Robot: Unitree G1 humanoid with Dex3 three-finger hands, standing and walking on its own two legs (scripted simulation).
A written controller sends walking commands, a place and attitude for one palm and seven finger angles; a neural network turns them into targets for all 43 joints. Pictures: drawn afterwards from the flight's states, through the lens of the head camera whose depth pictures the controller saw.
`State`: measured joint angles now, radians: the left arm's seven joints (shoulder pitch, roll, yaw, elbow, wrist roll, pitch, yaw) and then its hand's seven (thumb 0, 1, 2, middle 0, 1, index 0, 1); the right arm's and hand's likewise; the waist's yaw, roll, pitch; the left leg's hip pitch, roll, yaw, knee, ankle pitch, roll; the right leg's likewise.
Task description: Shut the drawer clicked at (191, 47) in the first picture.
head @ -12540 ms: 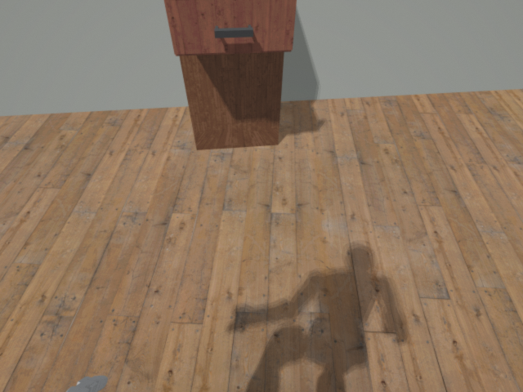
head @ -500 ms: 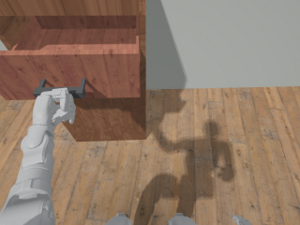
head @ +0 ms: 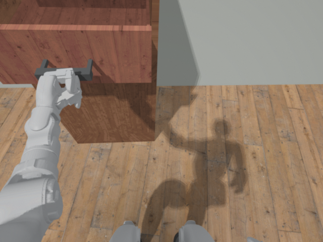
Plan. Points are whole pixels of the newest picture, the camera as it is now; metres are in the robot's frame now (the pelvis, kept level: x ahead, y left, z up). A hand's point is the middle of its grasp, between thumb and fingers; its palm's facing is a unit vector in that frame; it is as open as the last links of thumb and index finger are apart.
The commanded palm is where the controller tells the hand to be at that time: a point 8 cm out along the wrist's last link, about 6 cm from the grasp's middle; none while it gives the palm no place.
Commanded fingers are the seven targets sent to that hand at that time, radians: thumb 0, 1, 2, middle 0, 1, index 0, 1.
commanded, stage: push the drawer shut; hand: left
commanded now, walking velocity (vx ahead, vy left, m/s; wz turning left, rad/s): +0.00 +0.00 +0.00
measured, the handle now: (66, 68) +0.53 +0.25 +0.08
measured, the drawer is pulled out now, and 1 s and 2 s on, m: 0.13 0.00 0.00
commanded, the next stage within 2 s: pull the fist back off the drawer in 1.28 s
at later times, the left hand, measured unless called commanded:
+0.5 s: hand (82, 71) +0.52 +0.21 +0.08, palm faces +0.03 -1.00 -0.03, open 2.8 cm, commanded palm +0.52 +0.24 +0.08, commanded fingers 0.00 0.90 0.90 -1.40 -1.60 -1.40 -1.60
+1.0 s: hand (85, 55) +0.58 +0.21 +0.08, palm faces +0.04 -1.00 -0.03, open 3.0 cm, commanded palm +0.57 +0.24 +0.08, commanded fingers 0.00 0.90 0.90 -1.40 -1.60 -1.40 -1.60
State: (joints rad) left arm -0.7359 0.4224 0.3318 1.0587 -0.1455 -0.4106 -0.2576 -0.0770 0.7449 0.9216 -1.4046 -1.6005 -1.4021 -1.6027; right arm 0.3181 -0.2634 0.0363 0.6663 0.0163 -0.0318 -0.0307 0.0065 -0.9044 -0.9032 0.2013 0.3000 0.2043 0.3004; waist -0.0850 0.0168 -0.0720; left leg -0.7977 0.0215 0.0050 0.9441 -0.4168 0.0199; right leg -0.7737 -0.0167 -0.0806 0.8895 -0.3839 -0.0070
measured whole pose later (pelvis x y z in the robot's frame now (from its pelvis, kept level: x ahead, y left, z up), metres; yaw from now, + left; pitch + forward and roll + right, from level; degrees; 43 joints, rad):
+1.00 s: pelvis +0.01 +0.01 -0.01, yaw -2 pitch +25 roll -5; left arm -1.13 0.69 0.45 1.33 -0.01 -0.33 -0.23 -0.01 0.76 0.92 -1.40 -1.60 -1.40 -1.60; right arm 0.43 -0.27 0.06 0.64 -0.04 0.06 0.00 0.00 -0.90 -0.90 0.20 0.30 0.20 0.30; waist -0.23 0.04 -0.08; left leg -1.00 0.05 -0.01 1.03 -0.45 0.03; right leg -0.96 0.02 -0.09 0.91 -0.38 0.00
